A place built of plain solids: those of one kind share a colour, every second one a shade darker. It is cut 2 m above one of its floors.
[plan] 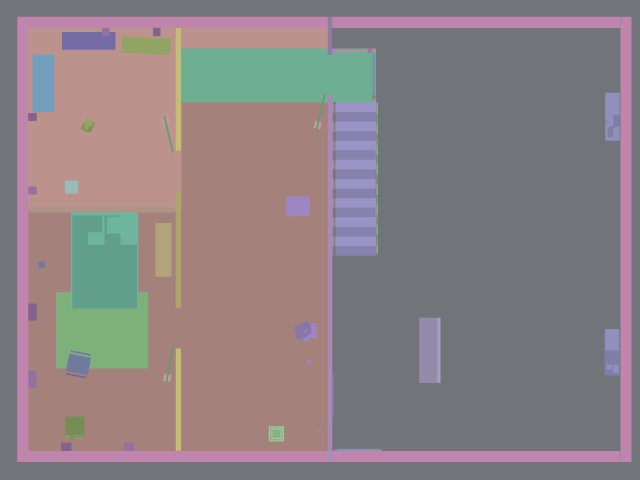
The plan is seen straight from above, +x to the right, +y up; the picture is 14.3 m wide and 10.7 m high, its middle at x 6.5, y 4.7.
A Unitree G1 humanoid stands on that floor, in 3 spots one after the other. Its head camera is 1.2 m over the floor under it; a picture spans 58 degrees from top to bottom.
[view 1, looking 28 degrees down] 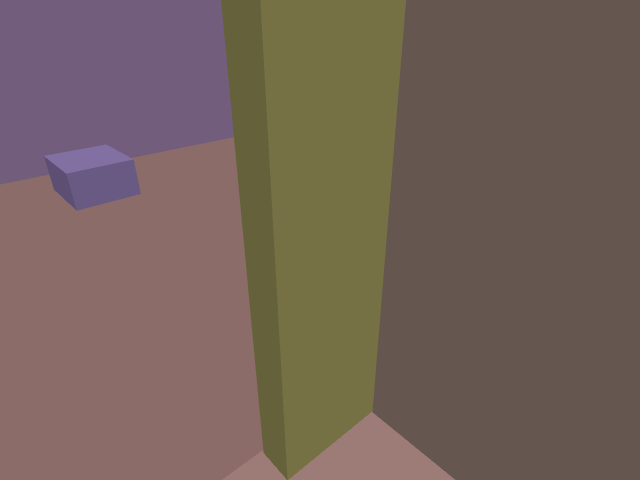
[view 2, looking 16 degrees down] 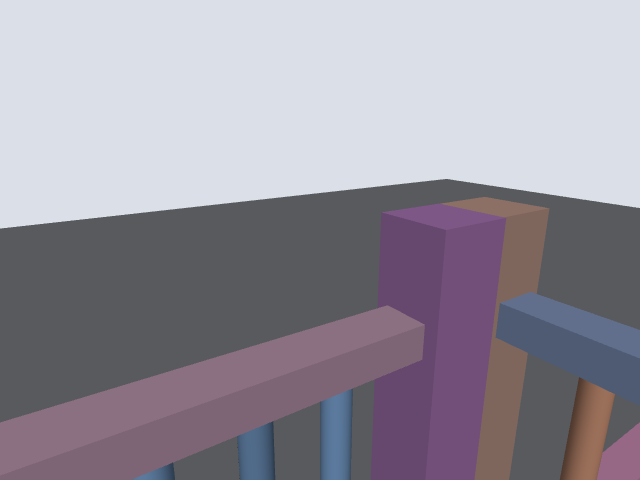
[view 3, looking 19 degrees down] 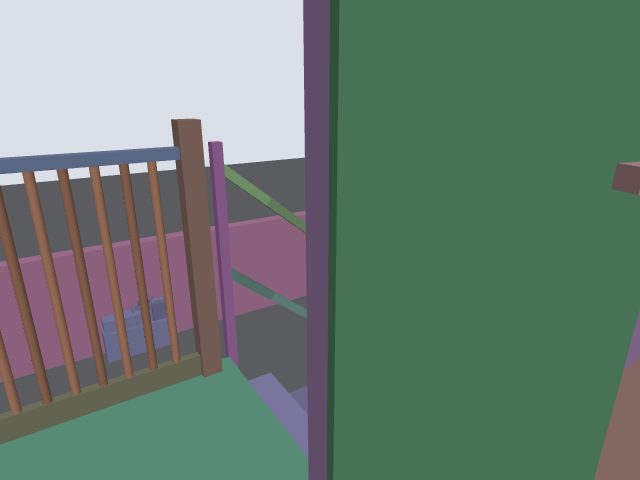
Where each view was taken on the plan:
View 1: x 2.64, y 6.24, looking -42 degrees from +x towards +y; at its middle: upper_partition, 0.98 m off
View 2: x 7.26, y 8.62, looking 57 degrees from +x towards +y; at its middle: ground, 15.02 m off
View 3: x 6.02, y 8.37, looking -33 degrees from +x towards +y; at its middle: stair_wall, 0.88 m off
